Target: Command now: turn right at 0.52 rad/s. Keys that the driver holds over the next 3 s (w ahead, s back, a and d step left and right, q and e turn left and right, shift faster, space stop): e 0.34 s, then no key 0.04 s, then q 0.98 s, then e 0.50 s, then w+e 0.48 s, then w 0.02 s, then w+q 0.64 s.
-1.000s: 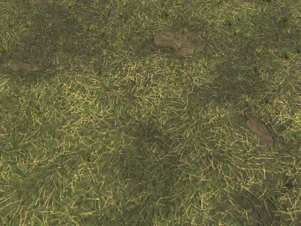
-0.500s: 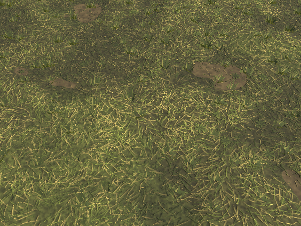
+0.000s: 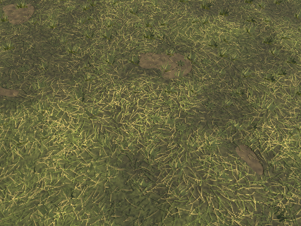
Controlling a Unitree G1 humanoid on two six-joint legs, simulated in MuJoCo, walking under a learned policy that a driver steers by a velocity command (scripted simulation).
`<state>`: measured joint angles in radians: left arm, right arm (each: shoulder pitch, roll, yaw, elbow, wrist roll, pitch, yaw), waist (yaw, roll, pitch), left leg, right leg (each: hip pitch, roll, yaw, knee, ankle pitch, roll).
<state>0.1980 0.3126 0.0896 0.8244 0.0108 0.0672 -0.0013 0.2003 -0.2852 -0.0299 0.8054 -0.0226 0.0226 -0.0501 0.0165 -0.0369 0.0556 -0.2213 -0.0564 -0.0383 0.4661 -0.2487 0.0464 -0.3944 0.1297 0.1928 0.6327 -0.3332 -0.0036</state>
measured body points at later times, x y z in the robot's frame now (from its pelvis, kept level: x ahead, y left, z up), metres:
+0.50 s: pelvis -0.02 -0.03 +0.00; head +0.00 -0.06 +0.45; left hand +0.19 +0.19 -0.10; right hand -0.03 -0.31 -0.14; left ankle -0.01 +0.10 -0.71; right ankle -0.05 -0.10 -0.74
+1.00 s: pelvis -0.05 +0.00 -0.01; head -0.01 +0.03 +0.44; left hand +0.05 +0.28 -0.15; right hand +0.06 -0.28 -0.12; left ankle -0.05 +0.08 -0.74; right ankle -0.06 -0.10 -0.73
